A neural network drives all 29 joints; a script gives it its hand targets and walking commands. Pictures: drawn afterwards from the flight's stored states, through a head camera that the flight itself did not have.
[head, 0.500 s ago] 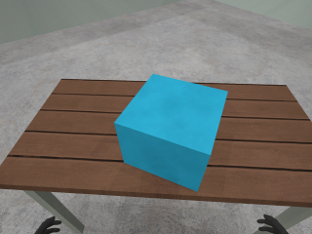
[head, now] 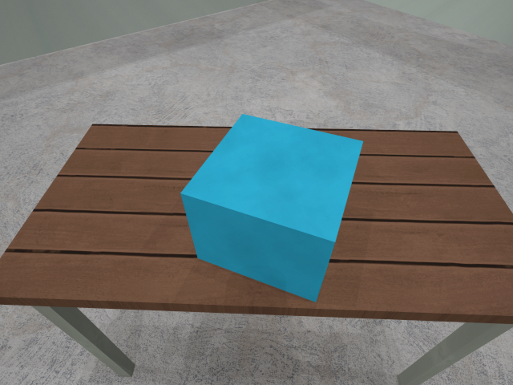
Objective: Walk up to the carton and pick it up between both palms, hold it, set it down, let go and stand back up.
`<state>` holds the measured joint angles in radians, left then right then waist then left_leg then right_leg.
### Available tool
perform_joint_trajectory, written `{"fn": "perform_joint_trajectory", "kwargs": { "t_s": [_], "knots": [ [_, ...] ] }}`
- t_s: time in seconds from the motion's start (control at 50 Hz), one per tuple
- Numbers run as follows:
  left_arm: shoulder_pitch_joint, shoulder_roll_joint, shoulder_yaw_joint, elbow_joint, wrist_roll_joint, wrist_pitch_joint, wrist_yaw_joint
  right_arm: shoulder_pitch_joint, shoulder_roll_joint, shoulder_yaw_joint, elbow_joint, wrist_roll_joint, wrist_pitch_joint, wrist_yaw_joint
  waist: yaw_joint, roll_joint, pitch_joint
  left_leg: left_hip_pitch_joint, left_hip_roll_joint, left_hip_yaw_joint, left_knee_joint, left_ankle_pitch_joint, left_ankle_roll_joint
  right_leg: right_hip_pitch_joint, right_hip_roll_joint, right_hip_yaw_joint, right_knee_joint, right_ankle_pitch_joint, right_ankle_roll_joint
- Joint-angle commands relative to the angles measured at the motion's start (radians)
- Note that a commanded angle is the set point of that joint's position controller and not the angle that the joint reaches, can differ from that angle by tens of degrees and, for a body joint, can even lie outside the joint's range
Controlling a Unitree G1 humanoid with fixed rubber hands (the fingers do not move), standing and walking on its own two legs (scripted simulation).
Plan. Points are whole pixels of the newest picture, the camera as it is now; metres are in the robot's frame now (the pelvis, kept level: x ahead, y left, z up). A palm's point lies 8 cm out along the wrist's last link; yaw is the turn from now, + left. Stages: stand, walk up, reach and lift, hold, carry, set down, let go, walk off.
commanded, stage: stand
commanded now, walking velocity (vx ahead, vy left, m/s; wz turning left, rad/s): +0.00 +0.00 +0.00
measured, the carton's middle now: (276, 202) +0.44 -0.03 +0.03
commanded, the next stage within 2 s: none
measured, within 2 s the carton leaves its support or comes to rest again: neither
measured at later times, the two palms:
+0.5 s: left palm out of the picture +0.08 +0.31 -0.10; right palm out of the picture +0.05 -0.31 -0.11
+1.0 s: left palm out of the picture +0.09 +0.31 -0.11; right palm out of the picture +0.08 -0.31 -0.10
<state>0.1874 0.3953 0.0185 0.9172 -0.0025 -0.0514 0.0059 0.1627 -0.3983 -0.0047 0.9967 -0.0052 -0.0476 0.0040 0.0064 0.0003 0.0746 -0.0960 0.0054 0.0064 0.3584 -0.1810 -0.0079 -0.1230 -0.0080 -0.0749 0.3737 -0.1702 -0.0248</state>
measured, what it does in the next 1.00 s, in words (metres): stands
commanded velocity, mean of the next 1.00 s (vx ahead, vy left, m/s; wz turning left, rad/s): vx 0.00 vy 0.00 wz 0.00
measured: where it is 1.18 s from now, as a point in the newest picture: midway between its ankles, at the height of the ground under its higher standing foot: outside the picture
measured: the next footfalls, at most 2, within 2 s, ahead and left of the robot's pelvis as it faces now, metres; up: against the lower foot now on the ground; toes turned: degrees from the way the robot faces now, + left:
none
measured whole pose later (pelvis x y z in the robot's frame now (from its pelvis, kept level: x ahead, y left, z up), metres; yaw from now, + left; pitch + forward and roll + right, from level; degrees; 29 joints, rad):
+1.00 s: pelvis +0.00 +0.00 +0.00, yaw -1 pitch -4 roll +0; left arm 0.17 0.37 0.01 1.00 -0.01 -0.04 0.01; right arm 0.15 -0.39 -0.01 1.04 0.00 -0.04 -0.01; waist 0.00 0.00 0.06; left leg -0.09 0.01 0.02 0.33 -0.17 -0.01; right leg -0.12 0.00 -0.05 0.33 -0.15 -0.02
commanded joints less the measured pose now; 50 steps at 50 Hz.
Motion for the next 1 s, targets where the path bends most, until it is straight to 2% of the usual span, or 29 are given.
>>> {"fn": "perform_joint_trajectory", "kwargs": {
  "t_s": [0.0,0.04,0.08,0.16,0.26,0.3,0.32,0.34,0.38,0.4,0.42,0.44,0.48,0.52,0.56,0.58,0.6,0.62,0.64,0.7,0.72,0.74,0.76,0.82,0.84,0.86,0.9,0.94,0.98],
  "knots": [
    [-0.018,0.185,0.035,-0.043,-0.003,-0.01,0.007,-0.021,-0.181,-0.043,-0.04,0.003,-0.005,-0.012,-0.012,-0.003,-0.034,-0.012,0.117,-0.107,-0.073,0.015,0.029,-0.023,-0.135,0.148,-0.114,-0.028,-0.002],
    [-0.008,0.169,0.035,-0.036,-0.014,-0.011,0.003,-0.032,-0.185,-0.036,-0.036,0.0,-0.006,-0.006,-0.007,0.027,0.014,-0.112,0.12,-0.108,-0.093,-0.022,0.038,-0.013,-0.146,0.154,-0.112,-0.036,-0.006],
    [-0.001,0.173,0.037,-0.028,-0.013,-0.001,0.008,-0.019,-0.168,-0.031,-0.027,0.003,-0.004,-0.007,0.011,-0.019,-0.023,-0.073,0.129,-0.103,-0.094,0.002,0.037,0.013,-0.145,0.154,-0.113,-0.018,0.001],
    [-0.008,0.165,0.032,-0.029,-0.005,0.01,0.007,-0.001,-0.159,-0.029,-0.014,-0.003,0.003,-0.004,-0.005,0.003,0.011,-0.088,0.109,-0.106,-0.098,-0.082,0.035,-0.039,-0.14,0.162,-0.141,-0.156,-0.003],
    [-0.031,0.184,0.038,-0.025,0.002,0.001,0.002,-0.028,-0.157,-0.023,-0.022,0.004,-0.001,-0.011,-0.006,-0.033,-0.02,-0.056,0.127,-0.118,-0.082,-0.023,0.037,-0.043,-0.135,0.161,-0.136,-0.087,0.0],
    [-0.043,0.185,0.039,-0.006,0.003,0.004,0.001,0.013,-0.172,-0.028,-0.009,0.002,-0.011,-0.004,-0.027,0.011,0.002,-0.075,0.113,-0.103,-0.093,-0.06,0.032,-0.065,-0.137,0.17,-0.138,-0.135,-0.003],
    [-0.045,0.185,0.04,-0.026,0.002,0.0,-0.001,-0.034,-0.169,-0.03,-0.022,-0.003,-0.007,-0.004,-0.002,-0.03,0.005,-0.087,0.122,-0.119,-0.096,-0.038,0.033,-0.039,-0.126,0.142,-0.118,-0.102,0.004],
    [-0.024,0.178,0.041,-0.006,-0.004,0.001,0.001,-0.026,-0.19,-0.035,-0.018,-0.007,-0.008,-0.011,-0.001,0.025,-0.025,-0.085,0.12,-0.109,-0.103,-0.06,0.035,-0.015,-0.135,0.159,-0.12,-0.082,-0.003],
    [-0.034,0.165,0.036,-0.006,0.0,0.002,-0.005,0.013,-0.165,-0.038,0.001,0.001,-0.005,-0.015,-0.014,-0.007,-0.001,-0.06,0.126,-0.106,-0.103,-0.065,0.03,-0.054,-0.142,0.169,-0.142,-0.141,-0.013],
    [-0.054,0.204,0.05,-0.014,0.001,0.001,0.0,0.013,-0.199,-0.037,-0.01,0.001,-0.008,-0.012,-0.004,-0.018,-0.024,-0.063,0.123,-0.11,-0.092,-0.046,0.029,-0.04,-0.134,0.177,-0.129,-0.113,-0.009],
    [-0.028,0.181,0.04,0.005,-0.008,0.002,0.0,0.031,-0.175,-0.036,-0.002,0.005,-0.002,-0.011,-0.027,0.011,-0.008,-0.071,0.125,-0.109,-0.106,-0.081,0.036,-0.045,-0.126,0.16,-0.133,-0.135,-0.005],
    [0.002,0.159,0.034,0.01,-0.01,0.004,-0.005,0.033,-0.174,-0.037,-0.003,0.003,-0.003,-0.015,-0.01,0.032,-0.011,-0.054,0.13,-0.102,-0.091,-0.029,0.035,-0.027,-0.126,0.161,-0.132,-0.083,-0.004],
    [-0.029,0.179,0.045,0.007,-0.001,0.001,0.003,-0.018,-0.144,-0.03,-0.017,-0.001,0.0,-0.017,-0.001,-0.019,-0.025,-0.087,0.129,-0.111,-0.099,-0.029,0.035,-0.008,-0.137,0.162,-0.116,-0.049,-0.008],
    [-0.046,0.18,0.044,-0.01,0.005,0.005,0.008,0.024,-0.167,-0.036,-0.004,0.0,-0.003,-0.015,-0.01,0.015,-0.07,-0.038,0.12,-0.097,-0.081,0.032,0.026,0.009,-0.147,0.171,-0.095,0.015,-0.008],
    [-0.008,0.17,0.036,-0.002,-0.001,-0.003,-0.001,0.0,-0.177,-0.04,-0.01,0.002,0.0,-0.011,-0.005,0.009,-0.047,-0.041,0.119,-0.099,-0.077,0.006,0.031,-0.01,-0.13,0.157,-0.118,-0.019,-0.004],
    [-0.025,0.183,0.034,0.012,-0.004,0.0,0.003,0.004,-0.168,-0.033,-0.009,-0.002,0.002,-0.006,-0.005,-0.042,-0.008,-0.074,0.133,-0.103,-0.1,0.013,0.037,-0.014,-0.151,0.166,-0.11,0.014,-0.01],
    [-0.032,0.174,0.037,-0.002,0.0,0.0,0.002,0.035,-0.184,-0.033,0.005,0.006,0.006,-0.006,-0.005,-0.036,-0.013,-0.06,0.127,-0.102,-0.096,0.011,0.025,-0.017,-0.145,0.162,-0.109,0.004,-0.013],
    [-0.042,0.185,0.038,-0.002,-0.007,0.001,0.007,0.012,-0.174,-0.035,0.004,0.001,0.003,-0.014,-0.021,0.03,-0.012,-0.033,0.144,-0.099,-0.087,0.06,0.034,-0.034,-0.148,0.185,-0.113,0.045,-0.013],
    [-0.007,0.186,0.044,0.021,-0.009,0.003,0.011,-0.011,-0.161,-0.025,-0.01,0.0,-0.001,-0.01,0.002,0.003,-0.004,-0.067,0.132,-0.108,-0.103,0.06,0.034,-0.012,-0.135,0.16,-0.108,0.013,-0.004],
    [0.0,0.136,0.019,0.02,-0.01,0.006,0.009,0.002,-0.138,-0.023,0.0,0.012,0.009,-0.015,-0.003,-0.045,-0.083,-0.023,0.128,-0.1,-0.091,0.024,0.03,0.024,-0.139,0.155,-0.116,0.037,-0.013],
    [-0.02,0.174,0.037,0.031,-0.005,0.009,0.009,0.004,-0.133,-0.015,0.013,0.005,0.009,-0.02,0.013,-0.034,-0.033,-0.07,0.116,-0.093,-0.109,0.029,0.029,0.024,-0.135,0.163,-0.107,0.008,-0.007],
    [-0.045,0.156,0.028,0.018,-0.002,0.009,0.009,-0.022,-0.154,-0.025,-0.005,-0.001,0.008,-0.021,0.003,0.006,-0.037,-0.056,0.127,-0.107,-0.102,0.008,0.035,0.008,-0.128,0.152,-0.112,0.028,-0.004],
    [-0.048,0.169,0.03,0.025,0.001,0.014,0.006,-0.006,-0.165,-0.027,0.003,0.004,0.011,-0.016,-0.002,0.019,-0.012,-0.066,0.118,-0.101,-0.101,-0.005,0.037,-0.015,-0.133,0.162,-0.121,-0.039,-0.004],
    [-0.041,0.166,0.029,0.033,-0.004,0.01,0.007,-0.012,-0.189,-0.045,0.002,0.006,0.013,-0.02,-0.015,0.03,0.0,-0.029,0.138,-0.103,-0.099,0.017,0.031,-0.046,-0.133,0.159,-0.125,0.013,-0.012],
    [-0.04,0.16,0.029,0.028,-0.007,0.009,0.01,-0.003,-0.169,-0.037,0.01,0.007,0.012,-0.017,-0.007,-0.03,-0.015,-0.026,0.134,-0.104,-0.105,0.015,0.03,-0.039,-0.128,0.156,-0.134,-0.026,-0.01],
    [-0.034,0.151,0.031,0.037,-0.011,0.011,0.013,-0.024,-0.163,-0.035,0.0,0.0,0.01,-0.019,-0.015,0.04,-0.021,-0.055,0.129,-0.087,-0.098,0.013,0.035,0.0,-0.138,0.17,-0.132,0.035,-0.01],
    [-0.057,0.153,0.025,0.031,0.001,0.011,0.013,-0.029,-0.156,-0.035,0.007,0.001,0.004,-0.014,-0.008,-0.031,-0.043,-0.029,0.143,-0.117,-0.115,0.005,0.042,-0.001,-0.135,0.152,-0.112,0.012,-0.008],
    [-0.031,0.147,0.03,0.04,-0.011,-0.001,0.006,-0.071,-0.171,-0.038,-0.007,0.004,-0.004,-0.015,0.012,0.004,-0.058,-0.045,0.139,-0.115,-0.111,0.045,0.042,0.026,-0.135,0.157,-0.116,0.05,-0.015],
    [-0.04,0.148,0.031,0.055,-0.001,0.006,0.012,-0.015,-0.175,-0.044,0.007,0.014,-0.005,-0.02,-0.014,-0.009,-0.068,0.006,0.135,-0.113,-0.104,0.048,0.039,0.01,-0.133,0.158,-0.118,0.059,-0.013]
  ]
}}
